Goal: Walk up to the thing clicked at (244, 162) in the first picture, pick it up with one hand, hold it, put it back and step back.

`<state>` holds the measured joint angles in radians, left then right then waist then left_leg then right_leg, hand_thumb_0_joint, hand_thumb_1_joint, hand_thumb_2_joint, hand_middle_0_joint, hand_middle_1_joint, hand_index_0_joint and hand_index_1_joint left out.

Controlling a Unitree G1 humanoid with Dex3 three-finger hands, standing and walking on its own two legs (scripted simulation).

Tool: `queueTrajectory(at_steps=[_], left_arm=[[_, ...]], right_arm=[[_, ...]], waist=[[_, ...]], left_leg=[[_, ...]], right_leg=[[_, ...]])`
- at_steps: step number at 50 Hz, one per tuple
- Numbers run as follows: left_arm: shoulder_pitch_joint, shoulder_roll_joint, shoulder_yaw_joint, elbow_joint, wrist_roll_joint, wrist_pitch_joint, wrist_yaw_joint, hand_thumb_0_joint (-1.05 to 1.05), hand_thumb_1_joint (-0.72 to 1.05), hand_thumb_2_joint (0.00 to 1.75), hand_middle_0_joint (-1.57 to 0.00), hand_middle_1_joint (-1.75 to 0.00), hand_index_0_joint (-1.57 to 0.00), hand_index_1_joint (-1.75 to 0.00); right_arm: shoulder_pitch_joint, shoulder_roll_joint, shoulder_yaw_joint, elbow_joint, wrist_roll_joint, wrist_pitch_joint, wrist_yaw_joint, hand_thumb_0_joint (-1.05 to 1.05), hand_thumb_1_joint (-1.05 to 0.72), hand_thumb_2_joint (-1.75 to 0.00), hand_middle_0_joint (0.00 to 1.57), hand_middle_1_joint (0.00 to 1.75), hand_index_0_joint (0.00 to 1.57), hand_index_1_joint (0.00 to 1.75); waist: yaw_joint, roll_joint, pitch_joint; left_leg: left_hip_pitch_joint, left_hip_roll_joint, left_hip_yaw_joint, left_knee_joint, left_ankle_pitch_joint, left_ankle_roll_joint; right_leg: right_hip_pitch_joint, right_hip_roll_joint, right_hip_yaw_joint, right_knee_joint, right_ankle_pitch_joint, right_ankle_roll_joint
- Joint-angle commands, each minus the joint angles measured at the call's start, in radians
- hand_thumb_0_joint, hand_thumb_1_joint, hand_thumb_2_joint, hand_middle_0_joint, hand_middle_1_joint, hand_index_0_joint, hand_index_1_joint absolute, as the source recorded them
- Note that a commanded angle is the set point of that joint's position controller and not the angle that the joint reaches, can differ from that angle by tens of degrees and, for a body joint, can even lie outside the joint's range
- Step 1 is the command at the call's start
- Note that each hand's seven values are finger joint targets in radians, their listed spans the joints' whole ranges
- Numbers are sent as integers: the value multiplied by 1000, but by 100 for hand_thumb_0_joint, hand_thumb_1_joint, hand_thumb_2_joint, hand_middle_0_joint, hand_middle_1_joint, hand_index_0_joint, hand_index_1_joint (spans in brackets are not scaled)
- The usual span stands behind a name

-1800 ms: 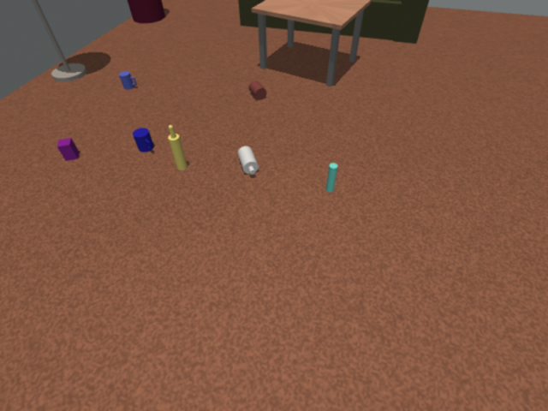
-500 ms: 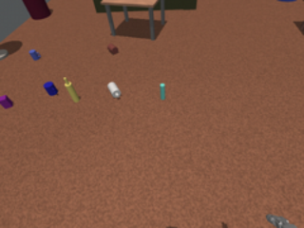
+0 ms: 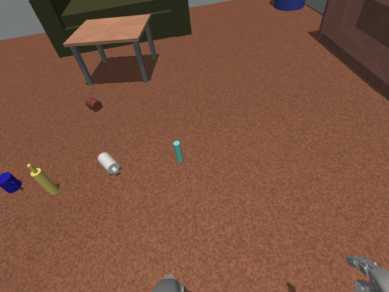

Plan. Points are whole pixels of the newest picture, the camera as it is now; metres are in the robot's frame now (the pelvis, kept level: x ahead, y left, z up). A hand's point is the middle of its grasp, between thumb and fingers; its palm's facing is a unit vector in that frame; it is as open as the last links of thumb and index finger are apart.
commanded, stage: walk up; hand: left
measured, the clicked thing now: (109, 164) +1.04 +0.67 -0.71
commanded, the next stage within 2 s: none
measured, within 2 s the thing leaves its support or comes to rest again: neither
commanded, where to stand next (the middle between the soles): +0.61 +0.77 m, yaw -45 degrees
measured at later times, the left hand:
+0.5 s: hand (58, 218) +0.36 +0.42 -0.11, palm faces -0.27 -0.78 -0.57, open 7.4 cm
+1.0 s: hand (7, 187) +0.50 +0.68 -0.14, palm faces -0.36 -0.71 -0.61, open 7.4 cm
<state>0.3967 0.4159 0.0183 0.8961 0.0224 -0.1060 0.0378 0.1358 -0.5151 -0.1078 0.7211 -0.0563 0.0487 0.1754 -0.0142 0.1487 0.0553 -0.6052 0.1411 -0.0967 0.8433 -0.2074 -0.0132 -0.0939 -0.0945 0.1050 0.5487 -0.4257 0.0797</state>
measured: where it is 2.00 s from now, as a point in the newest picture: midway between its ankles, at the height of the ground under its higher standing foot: (73, 242)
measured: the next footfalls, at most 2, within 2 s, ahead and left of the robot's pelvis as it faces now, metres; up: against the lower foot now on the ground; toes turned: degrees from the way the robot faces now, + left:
left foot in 0.04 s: +0.20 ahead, +0.19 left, +0.00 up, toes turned +1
right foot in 0.46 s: +0.27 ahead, +0.04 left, +0.00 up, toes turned -20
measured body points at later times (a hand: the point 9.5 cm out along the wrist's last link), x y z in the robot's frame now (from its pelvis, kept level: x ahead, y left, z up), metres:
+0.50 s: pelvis +0.18 +0.16 -0.01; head +0.20 +0.11 +0.44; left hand +0.37 +0.46 -0.08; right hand +0.12 -0.15 -0.14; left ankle +0.16 +0.21 -0.69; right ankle +0.23 +0.05 -0.72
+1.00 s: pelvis +0.32 +0.38 -0.02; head +0.37 +0.37 +0.43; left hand +0.52 +0.72 -0.11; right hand +0.27 +0.05 -0.11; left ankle +0.36 +0.48 -0.71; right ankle +0.26 +0.20 -0.63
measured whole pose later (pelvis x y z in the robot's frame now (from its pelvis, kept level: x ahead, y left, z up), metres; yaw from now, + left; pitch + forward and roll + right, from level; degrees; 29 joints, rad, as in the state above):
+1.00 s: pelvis +0.32 +0.38 -0.02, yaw -24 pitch +0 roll -3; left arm 0.32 0.51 0.08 0.95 0.01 -0.04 0.14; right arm 0.25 -0.42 -0.09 0.72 -0.07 0.05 0.07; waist -0.04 0.04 0.10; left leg -0.41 0.08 0.06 0.91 -0.50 0.01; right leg -0.64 -0.03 0.10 1.29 -0.47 -0.05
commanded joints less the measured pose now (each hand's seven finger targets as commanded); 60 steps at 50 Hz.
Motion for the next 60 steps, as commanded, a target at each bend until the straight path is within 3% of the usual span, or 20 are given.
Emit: queueTrajectory(at_steps=[1, 3, 5, 9, 13, 17, 21, 22, 23, 25, 32, 39, 42, 43, 44, 46, 49, 53, 57, 60], left_arm=[[-198, 383, 115, -115, 2, -13, 43, 0, 90, 90, -20, -30, -20, -30], [-85, 223, 73, -122, 9, 13, 52, 0, 90, 90, -20, -30, -20, -30], [16, 217, 56, -113, -16, 22, 74, 0, 90, 90, -20, -30, -20, -30], [6, 318, 98, -10, -53, 30, 44, 0, 90, 90, -20, -30, -20, -30], [-21, 253, 81, -20, -42, 36, 46, 0, 90, 90, -20, -30, -20, -30], [-59, 224, 81, -52, -39, 37, 51, 0, 90, 90, -20, -30, -20, -30], [174, 242, 121, 9, -37, 35, 68, 0, 90, 90, -20, -30, -20, -30], [262, 300, 147, 22, -30, 35, 83, 0, 90, 90, -20, -30, -20, -30], [260, 373, 166, -3, -19, 37, 96, 0, 90, 90, -20, -30, -20, -30], [28, 384, 154, -103, -34, 39, 108, 0, 90, 90, -20, -30, -20, -30], [-84, 360, 153, -119, 4, -2, 89, 0, 90, 90, -20, -30, -20, -30], [3, 439, 181, -106, 26, 3, 84, 0, 90, 90, -20, -30, -20, -30], [-123, 427, 170, -130, 18, 10, 92, 0, 90, 90, -20, -30, -20, -30], [-126, 340, 140, -133, 17, 19, 97, 0, 90, 90, -20, -30, -20, -30], [-89, 186, 90, -135, 12, 24, 104, 0, 90, 90, -20, -30, -20, -30], [-104, 266, 89, -110, 3, 24, 134, 0, 90, 90, -20, -30, -20, -30], [-37, 316, 110, -25, -48, 32, 111, 0, 90, 90, -20, -30, -20, -30], [-3, 246, 84, -30, -55, 43, 95, 0, 90, 90, -20, -30, -20, -30], [25, 227, 91, -55, -46, 46, 94, 0, 90, 90, -20, -30, -20, -30], [277, 266, 128, -4, -38, 42, 115, 0, 90, 90, -20, -30, -20, -30]], right_arm=[[177, -147, -90, -44, 12, -18, -19, 0, -90, -90, 20, 30, 20, 30], [383, -230, -128, 18, -21, -44, -56, 0, -90, -90, 20, 30, 20, 30], [154, -348, -148, -40, 22, -59, -82, 0, -90, -90, 20, 30, 20, 30], [54, -164, -98, -75, 6, -57, -97, 0, -90, -90, 20, 30, 20, 30], [131, -90, -72, -66, -12, -63, -108, 0, -90, -90, 20, 30, 20, 30], [146, -91, -69, -89, -23, -50, -111, 0, -90, -90, 20, 30, 20, 30], [3, -83, -57, -156, -15, -29, -106, 0, -90, -90, 20, 30, 20, 30], [19, -52, -43, -165, -6, -29, -107, 0, -90, -90, 20, 30, 20, 30], [90, -24, -32, -166, -9, -19, -109, 0, -90, -90, 20, 30, 20, 30], [174, -157, -76, -134, -23, 18, -119, 0, -90, -90, 20, 30, 20, 30], [159, -130, -62, -77, -8, 36, -77, 0, -90, -90, 20, 30, 20, 30], [26, -141, -67, -124, -9, 32, -69, 0, -90, -90, 20, 30, 20, 30], [209, -136, -86, -80, -11, 15, -79, 0, -90, -90, 20, 30, 20, 30], [336, -162, -104, -29, -25, 3, -91, 0, -90, -90, 20, 30, 20, 30], [361, -253, -122, -30, -40, -7, -106, 0, -90, -90, 20, 30, 20, 30], [148, -362, -128, -77, -1, -16, -124, 0, -90, -90, 20, 30, 20, 30], [109, -181, -81, -99, -16, -20, -140, 0, -90, -90, 20, 30, 20, 30], [129, -122, -63, -91, -19, -22, -144, 0, -90, -90, 20, 30, 20, 30], [132, -92, -61, -132, -29, -1, -142, 0, -90, -90, 20, 30, 20, 30], [25, -64, -55, -209, -8, 4, -135, 0, -90, -90, 20, 30, 20, 30]], waist=[[-172, -280, -53], [-243, 121, -117], [-75, 281, -103], [-45, 103, -65], [-72, 24, -117], [-85, 7, -91], [75, -111, -149], [132, -246, -187], [114, -394, -183], [12, -173, -81], [-51, -253, 17], [12, -353, -20], [-121, -325, -113], [-186, -149, -145], [-201, 247, -79], [-102, 308, -32], [-54, 70, 19], [-46, 94, -38], [-39, 64, -51], [123, -54, -156]], left_leg=[[502, -72, 144, -116, 20, 4], [633, -15, -39, -318, -291, 50], [492, 274, -652, -685, -632, 140], [350, 102, -153, -531, -305, 85], [500, 101, 2, -431, 256, 166], [467, 127, 63, -428, 391, 188], [187, 33, 231, -123, 405, 56], [20, -10, 229, 96, 168, 11], [-241, -101, 175, 300, -350, -51], [-220, -44, -67, 551, -364, -109], [5, 0, -11, 415, -115, -14], [33, -14, 75, 165, -289, 0], [290, -49, 123, -96, -228, 23], [479, -86, 87, -225, -246, 11], [529, 120, -226, -429, -250, -1], [395, 266, -582, -587, -279, 129], [425, 107, -128, -373, 170, 15], [516, 44, 23, -314, 565, 65], [467, 45, 93, -257, 549, 81], [196, -52, 197, 81, 534, -34]], right_leg=[[-406, -76, -36, 43, 357, -184], [-594, 91, -75, 594, -12, -158], [-710, 102, -10, 912, -158, -194], [-573, -13, -47, 690, 97, -145], [-548, 12, -126, 484, 49, -102], [-455, 22, -196, 309, 101, -112], [34, 64, -223, 21, 376, -150], [216, -10, -86, -35, 350, -189], [318, -241, 313, -108, 203, -294], [21, -432, 608, -250, -161, -443], [-390, -124, 109, -166, -65, -258], [-344, -114, 137, -59, -47, -282], [-426, -127, 97, 131, 176, -244], [-557, -34, 3, 417, 191, -179], [-828, 168, -120, 723, -216, -128], [-863, 100, -2, 881, -177, -161], [-772, 72, 1, 738, 34, -143], [-599, 100, -120, 501, 49, -112], [-413, 91, -197, 255, 169, -122], [102, 76, -191, -52, 476, -179]])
